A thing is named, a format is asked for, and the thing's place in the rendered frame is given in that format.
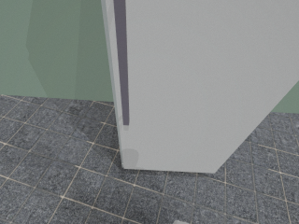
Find handle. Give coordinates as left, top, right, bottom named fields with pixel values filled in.
left=113, top=0, right=130, bottom=126

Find fridge door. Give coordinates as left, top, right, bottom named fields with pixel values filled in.
left=106, top=0, right=299, bottom=174

